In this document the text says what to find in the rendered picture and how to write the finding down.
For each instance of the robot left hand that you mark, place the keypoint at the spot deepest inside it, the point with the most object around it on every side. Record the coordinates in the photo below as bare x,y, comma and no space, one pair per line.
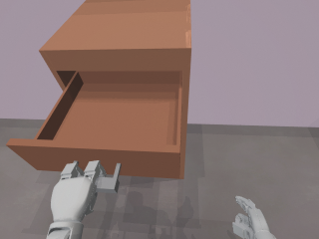
74,197

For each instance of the cabinet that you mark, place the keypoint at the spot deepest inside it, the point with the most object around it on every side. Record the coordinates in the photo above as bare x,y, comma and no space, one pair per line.
125,35

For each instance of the drawer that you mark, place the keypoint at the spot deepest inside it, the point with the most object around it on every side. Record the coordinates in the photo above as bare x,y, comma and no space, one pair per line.
127,117

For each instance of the handle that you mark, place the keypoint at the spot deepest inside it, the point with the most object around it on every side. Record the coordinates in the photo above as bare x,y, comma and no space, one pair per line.
107,184

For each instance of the robot right hand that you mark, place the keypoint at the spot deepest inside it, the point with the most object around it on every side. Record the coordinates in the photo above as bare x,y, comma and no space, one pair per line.
245,227

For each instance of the robot left forearm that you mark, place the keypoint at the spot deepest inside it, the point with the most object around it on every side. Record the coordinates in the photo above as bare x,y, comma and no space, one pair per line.
65,229

